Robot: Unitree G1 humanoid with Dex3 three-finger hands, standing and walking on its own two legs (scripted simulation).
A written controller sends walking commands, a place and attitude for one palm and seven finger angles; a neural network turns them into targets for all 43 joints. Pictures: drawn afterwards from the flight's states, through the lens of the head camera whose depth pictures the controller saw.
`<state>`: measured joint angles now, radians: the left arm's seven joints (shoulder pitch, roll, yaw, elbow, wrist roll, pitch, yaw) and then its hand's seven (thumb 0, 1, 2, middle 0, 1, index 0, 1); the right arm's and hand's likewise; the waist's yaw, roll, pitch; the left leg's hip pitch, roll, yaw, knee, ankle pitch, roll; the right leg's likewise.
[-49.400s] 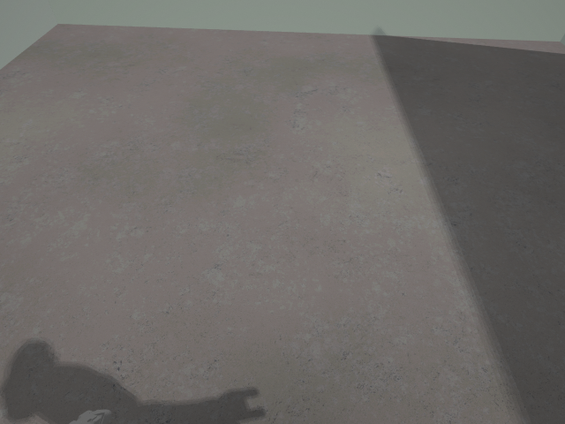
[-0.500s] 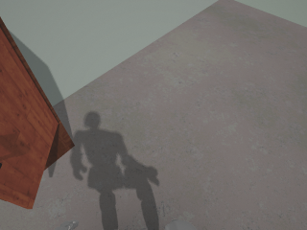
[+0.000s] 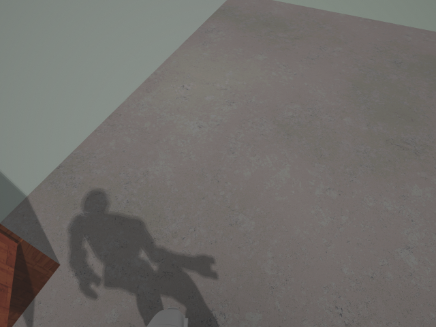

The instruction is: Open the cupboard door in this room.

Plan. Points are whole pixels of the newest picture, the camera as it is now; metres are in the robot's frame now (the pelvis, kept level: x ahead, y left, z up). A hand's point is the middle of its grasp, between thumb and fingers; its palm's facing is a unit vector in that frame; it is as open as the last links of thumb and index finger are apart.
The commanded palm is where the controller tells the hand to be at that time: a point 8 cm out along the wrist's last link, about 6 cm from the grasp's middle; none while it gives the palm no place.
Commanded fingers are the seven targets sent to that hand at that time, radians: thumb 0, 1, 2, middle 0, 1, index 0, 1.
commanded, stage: walk to a spot facing it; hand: left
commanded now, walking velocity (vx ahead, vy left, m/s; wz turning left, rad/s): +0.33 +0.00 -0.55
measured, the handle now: out of the picture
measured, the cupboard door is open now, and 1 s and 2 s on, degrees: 42 42 42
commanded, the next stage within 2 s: turn to face it in 1.12 s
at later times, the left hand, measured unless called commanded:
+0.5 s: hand (198, 207) +0.41 +0.08 -0.16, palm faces -0.37 -0.90 -0.24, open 7.4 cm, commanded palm none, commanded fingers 0.00 0.90 0.90 -0.20 -0.30 -0.20 -0.30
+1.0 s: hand (207, 195) +0.47 +0.07 -0.19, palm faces -0.35 -0.92 -0.17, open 7.3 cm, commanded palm none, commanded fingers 0.00 0.90 0.90 -0.20 -0.30 -0.20 -0.30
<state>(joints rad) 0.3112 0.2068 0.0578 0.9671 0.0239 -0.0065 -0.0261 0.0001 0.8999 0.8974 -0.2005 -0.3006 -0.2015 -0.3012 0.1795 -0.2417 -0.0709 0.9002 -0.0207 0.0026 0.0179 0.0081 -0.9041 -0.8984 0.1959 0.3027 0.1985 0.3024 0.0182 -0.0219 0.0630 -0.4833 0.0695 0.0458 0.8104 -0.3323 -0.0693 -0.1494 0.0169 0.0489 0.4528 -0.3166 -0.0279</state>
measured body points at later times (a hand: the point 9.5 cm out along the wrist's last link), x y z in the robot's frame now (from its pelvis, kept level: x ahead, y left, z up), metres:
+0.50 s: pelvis +0.19 -0.05 -0.02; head +0.23 -0.07 +0.43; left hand +0.43 +0.13 -0.14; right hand +0.02 -0.23 -0.17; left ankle +0.11 +0.14 -0.73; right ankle +0.22 -0.15 -0.74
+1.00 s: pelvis +0.41 -0.11 -0.01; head +0.44 -0.10 +0.44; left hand +0.49 +0.12 -0.17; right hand +0.40 -0.36 -0.14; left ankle +0.49 -0.03 -0.74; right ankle +0.28 -0.17 -0.65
